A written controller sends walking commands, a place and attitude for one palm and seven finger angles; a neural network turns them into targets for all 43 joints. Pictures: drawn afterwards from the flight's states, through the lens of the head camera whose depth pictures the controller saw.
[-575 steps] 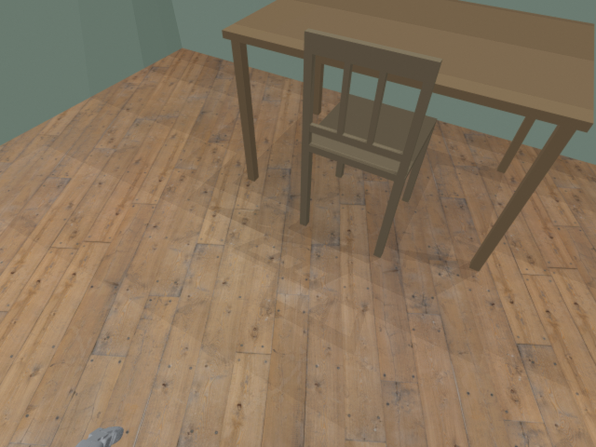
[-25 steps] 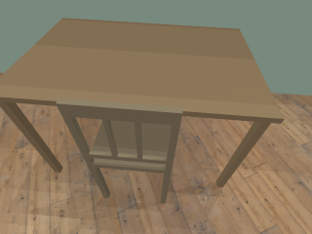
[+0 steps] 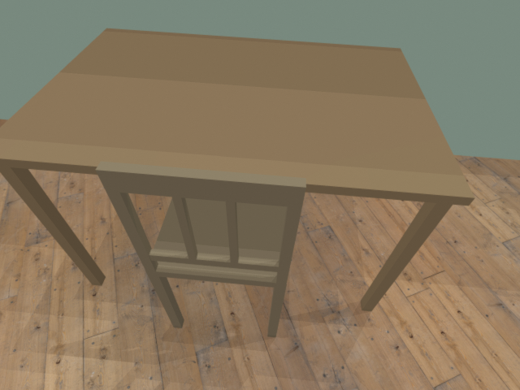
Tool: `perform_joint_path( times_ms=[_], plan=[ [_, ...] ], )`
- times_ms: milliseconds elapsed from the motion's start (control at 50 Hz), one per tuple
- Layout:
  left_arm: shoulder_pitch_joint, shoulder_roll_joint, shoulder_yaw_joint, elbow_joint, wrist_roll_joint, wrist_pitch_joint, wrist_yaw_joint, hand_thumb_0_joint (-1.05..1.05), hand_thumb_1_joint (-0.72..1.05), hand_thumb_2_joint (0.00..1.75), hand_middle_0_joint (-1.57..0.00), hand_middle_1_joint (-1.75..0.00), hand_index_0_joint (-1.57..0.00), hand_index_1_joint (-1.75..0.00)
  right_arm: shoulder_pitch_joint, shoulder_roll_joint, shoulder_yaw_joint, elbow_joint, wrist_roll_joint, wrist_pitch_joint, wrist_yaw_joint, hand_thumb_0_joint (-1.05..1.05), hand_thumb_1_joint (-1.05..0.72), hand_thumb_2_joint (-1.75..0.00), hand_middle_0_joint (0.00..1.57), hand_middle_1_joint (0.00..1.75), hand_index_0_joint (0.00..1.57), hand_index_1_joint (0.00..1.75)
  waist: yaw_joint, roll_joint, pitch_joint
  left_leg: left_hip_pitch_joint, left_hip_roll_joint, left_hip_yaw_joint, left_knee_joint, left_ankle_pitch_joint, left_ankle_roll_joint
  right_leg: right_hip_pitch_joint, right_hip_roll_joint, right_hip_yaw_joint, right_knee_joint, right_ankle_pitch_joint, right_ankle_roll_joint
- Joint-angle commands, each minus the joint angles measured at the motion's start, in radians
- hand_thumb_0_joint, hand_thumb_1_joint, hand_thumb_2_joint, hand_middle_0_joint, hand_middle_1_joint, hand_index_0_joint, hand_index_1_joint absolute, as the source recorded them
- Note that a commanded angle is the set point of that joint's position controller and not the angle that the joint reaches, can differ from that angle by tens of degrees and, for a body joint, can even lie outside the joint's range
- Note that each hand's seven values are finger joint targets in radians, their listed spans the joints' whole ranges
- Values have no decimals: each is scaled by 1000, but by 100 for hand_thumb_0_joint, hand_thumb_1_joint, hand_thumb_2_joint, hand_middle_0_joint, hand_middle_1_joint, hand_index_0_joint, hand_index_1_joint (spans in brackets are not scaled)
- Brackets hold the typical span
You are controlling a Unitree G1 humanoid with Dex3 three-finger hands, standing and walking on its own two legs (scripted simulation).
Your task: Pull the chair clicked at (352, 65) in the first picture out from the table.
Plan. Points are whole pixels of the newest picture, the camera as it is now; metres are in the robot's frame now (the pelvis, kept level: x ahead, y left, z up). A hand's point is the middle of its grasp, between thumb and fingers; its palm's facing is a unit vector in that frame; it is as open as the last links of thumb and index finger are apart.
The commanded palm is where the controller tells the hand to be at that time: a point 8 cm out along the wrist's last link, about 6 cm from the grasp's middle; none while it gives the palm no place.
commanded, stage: raise the hand toward the chair's back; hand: left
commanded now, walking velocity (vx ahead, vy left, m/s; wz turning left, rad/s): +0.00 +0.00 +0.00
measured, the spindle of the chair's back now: (186, 228) +0.47 +0.20 -0.12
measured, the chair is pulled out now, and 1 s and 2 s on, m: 0.00 0.00 0.00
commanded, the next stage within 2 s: none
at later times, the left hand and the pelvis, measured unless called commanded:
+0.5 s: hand out of the picture +0.14 +0.15 -0.09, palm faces +0.01 -1.00 +0.02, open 9.5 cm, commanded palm +0.12 +0.22 -0.07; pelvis -0.03 -0.01 -0.09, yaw +2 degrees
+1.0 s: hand (132, 359) +0.17 +0.21 -0.04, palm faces +0.08 -0.99 -0.08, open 13.9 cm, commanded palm +0.15 +0.25 -0.05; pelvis -0.03 +0.01 -0.10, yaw +2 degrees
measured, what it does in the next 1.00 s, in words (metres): lowers itself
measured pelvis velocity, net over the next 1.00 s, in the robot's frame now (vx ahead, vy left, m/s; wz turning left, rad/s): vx -0.03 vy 0.01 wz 0.03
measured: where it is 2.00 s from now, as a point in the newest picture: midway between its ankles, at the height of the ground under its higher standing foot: outside the picture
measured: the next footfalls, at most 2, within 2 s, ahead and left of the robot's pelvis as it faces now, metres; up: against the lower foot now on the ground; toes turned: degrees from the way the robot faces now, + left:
none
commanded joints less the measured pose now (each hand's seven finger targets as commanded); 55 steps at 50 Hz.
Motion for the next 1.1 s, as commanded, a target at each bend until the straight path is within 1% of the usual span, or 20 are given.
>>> perform_joint_path(
  times_ms=[0, 20, 40, 60, 80, 100, 120, 180, 200, 240, 280, 320, 380, 460, 600, 680, 780, 880, 980, 1080],
  plan=[
    [89, 95, 15, -20, -2, -8, 3, 0, 90, 90, -20, -30, -20, -30, 59, -89, -17, -27, 5, -16, -8, 0, -90, -90, 20, 30, 20, 30, -3, 14, 64, 23, 75, -78, -62, 115, 33, -97, -105, 93, -102, 115, -12],
    [106, 117, 28, 15, 15, -34, 34, 0, 90, 90, -20, -30, -20, -30, -45, -128, -20, -103, 1, -21, 2, 0, -90, -90, 20, 30, 20, 30, 21, 60, 99, -80, 76, -42, 139, 139, 3, -102, -161, 132, -101, 407, 5],
    [-611, 293, 68, -1544, -218, -234, 11, 0, 88, 89, -20, -30, -20, -30, -27, -318, -51, -480, 50, -156, -44, 0, -90, -90, 20, 30, 20, 30, -120, 227, -408, 215, -23, -19, 12, 153, 40, -14, -74, 40, 4, 281, 1],
    [-246, 230, 93, -1259, -129, -178, 61, 0, 85, 88, -20, -29, -20, -29, -116, -207, -18, -406, 41, -253, -76, 0, -90, -90, 20, 30, 20, 30, -16, 331, -381, 215, 12, 18, 6, 203, 47, -34, -26, -18, 62, 139, -26],
    [-184, 185, 60, -1187, -141, -130, 110, 0, 83, 87, -19, -29, -19, -29, -103, -216, -37, -358, 50, -291, -73, 0, -90, -90, 20, 30, 20, 30, -51, 254, -314, 102, 16, 1, 19, 88, 21, -101, -21, -63, 45, 46, -13],
    [99, -46, -48, -903, -150, -32, 95, 0, 81, 86, -19, -29, -19, -29, -75, -172, -42, -346, 64, -295, -61, 0, -90, -90, 20, 30, 20, 30, -54, 84, -124, -24, 19, -27, 10, 1, 34, -162, -21, -94, 47, 29, -7],
    [-62, -69, -97, -1140, -196, -68, 68, 0, 78, 85, -19, -28, -19, -28, -78, -214, -38, -431, 69, -300, -64, 0, -90, -90, 20, 30, 20, 30, -68, 36, -46, -74, 14, -53, 23, -54, 38, -192, -25, -97, 55, -13, 4],
    [-5, -52, -82, -995, -179, -201, 13, 0, 71, 82, -18, -27, -18, -27, -107, -249, -58, -502, 36, -341, -65, 0, -90, -90, 20, 30, 20, 30, -98, -172, 63, -221, -26, -58, 180, -155, 43, -433, -15, -89, 91, -225, 23],
    [-36, -54, -60, -938, -175, -258, -15, 0, 69, 81, -18, -27, -18, -27, -102, -245, -67, -512, 21, -339, -54, 0, -90, -90, 20, 30, 20, 30, -93, -236, 40, -291, -28, -60, 244, -170, 30, -513, -16, -90, 143, -276, 24],
    [184, -40, 18, -865, -204, -388, -112, 0, 64, 79, -17, -26, -17, -26, -133, -235, -90, -576, 6, -346, -27, 0, -90, -90, 20, 30, 20, 30, 2, -303, -41, -422, -30, -48, 332, -180, 12, -555, -16, -80, 244, -315, 12],
    [346, 38, 123, -836, -226, -502, -225, 0, 60, 77, -17, -25, -17, -25, -163, -231, -109, -632, 9, -334, 13, 0, -90, -90, 20, 30, 20, 30, 69, -218, -142, -479, -49, -22, 406, -119, -2, -498, -21, -49, 334, -188, -6],
    [292, 110, 184, -892, -229, -600, -332, 0, 55, 75, -16, -25, -16, -25, -203, -236, -117, -697, 7, -309, 37, 0, -90, -90, 20, 30, 20, 30, 61, -81, -220, -540, -60, -1, 508, -64, -5, -496, -31, -30, 455, -25, -16],
    [254, 201, 265, -1044, -201, -578, -323, 0, 48, 72, -16, -23, -16, -23, -230, -219, -120, -776, 11, -245, 36, 0, -90, -90, 20, 30, 20, 30, 98, 73, -308, -594, -57, 24, 566, -52, 10, -506, -30, 7, 546, 15, -22],
    [97, 150, 214, -1392, -238, -578, -242, 0, 39, 68, -15, -22, -15, -22, -194, -188, -112, -829, 13, -215, 23, 0, -90, -90, 20, 30, 20, 30, 33, 195, -422, -518, -29, -6, 622, -20, 32, -590, -11, 1, 576, 27, -18],
    [-72, 113, 51, -1428, -252, -628, -355, 0, 22, 61, -13, -19, -13, -19, -133, -217, -78, -754, 10, -249, -23, 0, -90, -90, 20, 30, 20, 30, -117, 74, -341, -620, 0, -72, 741, -113, 52, -774, 8, 8, 568, -107, 0],
    [97, 180, 153, -1175, -268, -422, -436, 0, 13, 57, -12, -18, -12, -18, -158, -231, -81, -772, 45, -234, -47, 0, -90, -90, 20, 30, 20, 30, -54, -67, -347, -719, -11, -60, 714, -192, 50, -693, -2, 45, 500, -248, 14],
    [156, 251, 347, -1322, -331, -272, -347, 0, 1, 52, -11, -16, -11, -16, -210, -188, -80, -823, 55, -190, -60, 0, -90, -90, 20, 30, 20, 30, 54, -38, -499, -650, -22, -47, 649, -85, 43, -487, -20, 41, 507, -123, 23],
    [99, 201, 295, -1425, -294, -422, -227, 0, -10, 47, -10, -14, -10, -14, -154, -165, -82, -766, 32, -204, -46, 0, -90, -90, 20, 30, 20, 30, 15, 30, -415, -597, -3, -56, 621, -17, 38, -601, 3, -41, 561, -33, 5],
    [64, 132, 136, -1273, -253, -503, -296, 0, -22, 42, -9, -12, -9, -12, -133, -216, -80, -744, 33, -234, -35, 0, -90, -90, 20, 30, 20, 30, -75, 28, -283, -636, -3, -75, 626, -177, 42, -758, 2, -48, 537, -230, 4],
    [67, 273, 268, -1304, -281, -438, -336, 0, -34, 37, -8, -11, -8, -11, -125, -243, -89, -774, 47, -239, -50, 0, -90, -90, 20, 30, 20, 30, -21, 78, -408, -573, -8, -72, 579, -169, 41, -667, 1, -43, 519, -221, 0]
  ],
)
